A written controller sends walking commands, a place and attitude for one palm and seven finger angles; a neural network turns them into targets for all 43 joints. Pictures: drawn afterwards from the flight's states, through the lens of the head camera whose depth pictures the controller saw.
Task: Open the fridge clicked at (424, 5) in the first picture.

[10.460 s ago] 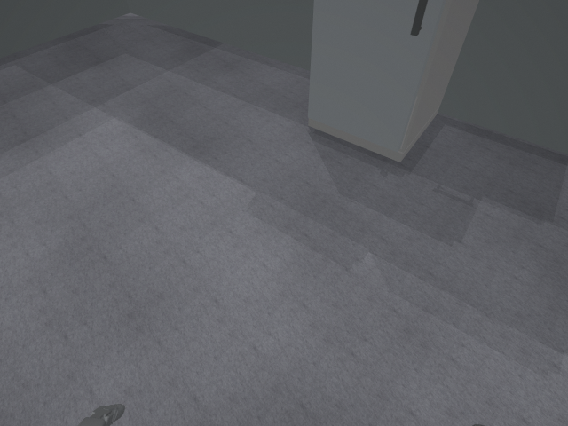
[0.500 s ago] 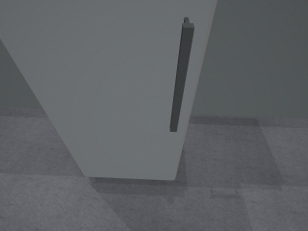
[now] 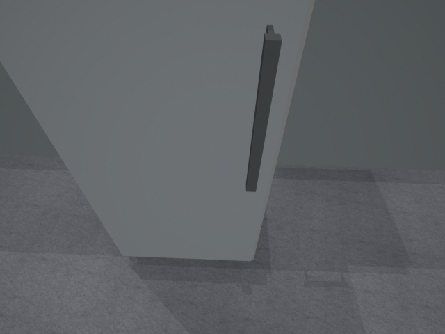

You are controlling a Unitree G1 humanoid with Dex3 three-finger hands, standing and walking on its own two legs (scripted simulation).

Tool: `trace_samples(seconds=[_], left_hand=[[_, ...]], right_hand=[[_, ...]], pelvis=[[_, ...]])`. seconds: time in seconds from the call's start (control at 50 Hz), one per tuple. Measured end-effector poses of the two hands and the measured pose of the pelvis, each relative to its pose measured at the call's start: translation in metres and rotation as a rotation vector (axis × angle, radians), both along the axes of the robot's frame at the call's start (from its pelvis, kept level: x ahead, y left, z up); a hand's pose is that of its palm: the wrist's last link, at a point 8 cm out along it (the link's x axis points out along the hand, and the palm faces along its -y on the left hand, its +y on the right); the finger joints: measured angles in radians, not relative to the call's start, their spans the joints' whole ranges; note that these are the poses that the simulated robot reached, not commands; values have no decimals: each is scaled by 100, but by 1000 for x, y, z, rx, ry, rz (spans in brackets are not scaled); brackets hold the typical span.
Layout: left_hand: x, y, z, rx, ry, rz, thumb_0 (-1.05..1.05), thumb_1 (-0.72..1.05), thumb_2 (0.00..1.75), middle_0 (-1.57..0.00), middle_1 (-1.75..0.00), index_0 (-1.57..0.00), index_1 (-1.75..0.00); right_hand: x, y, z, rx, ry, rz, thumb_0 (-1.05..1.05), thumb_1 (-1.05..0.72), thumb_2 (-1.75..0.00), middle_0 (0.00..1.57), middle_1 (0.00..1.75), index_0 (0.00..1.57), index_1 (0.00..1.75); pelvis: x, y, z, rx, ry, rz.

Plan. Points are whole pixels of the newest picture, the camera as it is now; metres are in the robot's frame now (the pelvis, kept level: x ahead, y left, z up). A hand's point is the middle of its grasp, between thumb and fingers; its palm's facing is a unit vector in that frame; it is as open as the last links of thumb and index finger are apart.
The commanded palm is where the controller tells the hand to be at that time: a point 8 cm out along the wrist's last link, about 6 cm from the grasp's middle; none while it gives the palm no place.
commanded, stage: look again from close up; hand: right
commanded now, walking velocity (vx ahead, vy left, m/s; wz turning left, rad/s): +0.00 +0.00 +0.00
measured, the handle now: (258, 124) +0.51 -0.04 +0.11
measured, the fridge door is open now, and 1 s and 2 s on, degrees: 0 0 0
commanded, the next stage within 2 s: shuffle to correct the standing spot in 0.44 s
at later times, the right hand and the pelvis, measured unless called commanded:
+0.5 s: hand out of the picture +0.02 -0.18 -0.17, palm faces +0.00 +0.98 -0.22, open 7.4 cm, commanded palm none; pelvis +0.01 +0.00 +0.00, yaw +0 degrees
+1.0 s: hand out of the picture +0.01 -0.11 -0.18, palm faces -0.01 +0.98 -0.21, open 7.4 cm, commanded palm none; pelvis +0.02 +0.07 -0.01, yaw +2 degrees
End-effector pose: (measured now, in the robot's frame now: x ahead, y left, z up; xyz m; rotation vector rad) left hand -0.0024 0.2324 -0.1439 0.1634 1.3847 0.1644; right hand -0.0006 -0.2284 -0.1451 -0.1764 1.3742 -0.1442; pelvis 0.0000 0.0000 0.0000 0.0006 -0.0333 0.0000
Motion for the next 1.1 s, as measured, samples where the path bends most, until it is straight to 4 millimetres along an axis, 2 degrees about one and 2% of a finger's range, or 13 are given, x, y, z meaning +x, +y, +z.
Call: trace_samples(seconds=[0.6,0.72,0.82,0.92,1.0,1.04,1.1], left_hand=[[15,11,1,10,-20,-13,0,91,90,-20,-30,-20,-30],[11,6,-1,-2,-11,7,0,91,90,-20,-30,-20,-30],[-2,5,-6,-17,21,41,0,91,90,-20,-30,-20,-30],[-24,21,-13,-26,72,89,0,91,90,-21,-30,-20,-30],[-39,49,-21,-32,130,107,0,91,90,-21,-30,-20,-30],[-42,66,-25,-27,156,108,0,91,90,-21,-30,-20,-30],[-32,90,-20,-7,170,85,0,91,90,-21,-30,-20,-30]], right_hand=[[14,0,3,-17,-18,2,1,-91,-90,20,30,20,30],[9,11,-1,2,14,-2,1,-91,-90,20,30,20,30],[0,28,-6,26,59,-5,1,-91,-90,20,30,20,30],[-2,47,-6,22,103,0,1,-91,-90,20,30,20,30],[8,66,-4,1,76,-9,1,-91,-90,20,30,20,30],[11,77,-6,-11,57,-20,1,-91,-90,20,30,20,30],[14,94,-5,-9,33,-57,1,-91,-90,20,30,20,30]], pelvis=[[7,6,1,-2,-1,-1],[9,11,0,-5,1,5],[11,21,-4,-20,7,13],[12,42,-8,-34,15,27],[16,67,-13,-33,17,26],[18,80,-17,-16,14,15],[21,95,-14,-6,16,-11]])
